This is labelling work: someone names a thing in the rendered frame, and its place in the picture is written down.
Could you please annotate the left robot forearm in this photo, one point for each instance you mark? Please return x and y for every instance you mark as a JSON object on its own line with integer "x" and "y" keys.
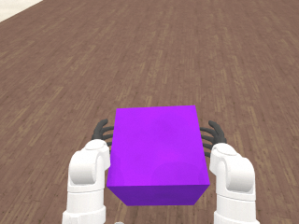
{"x": 85, "y": 184}

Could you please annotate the robot right hand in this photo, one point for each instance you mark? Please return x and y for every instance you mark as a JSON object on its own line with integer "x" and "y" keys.
{"x": 218, "y": 136}

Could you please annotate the robot left hand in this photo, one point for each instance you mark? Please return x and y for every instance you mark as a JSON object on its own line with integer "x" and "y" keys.
{"x": 99, "y": 130}

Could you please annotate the right robot forearm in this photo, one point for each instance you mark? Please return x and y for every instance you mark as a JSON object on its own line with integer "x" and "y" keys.
{"x": 235, "y": 186}

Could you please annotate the carton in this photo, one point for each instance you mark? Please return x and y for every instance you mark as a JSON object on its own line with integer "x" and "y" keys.
{"x": 157, "y": 156}

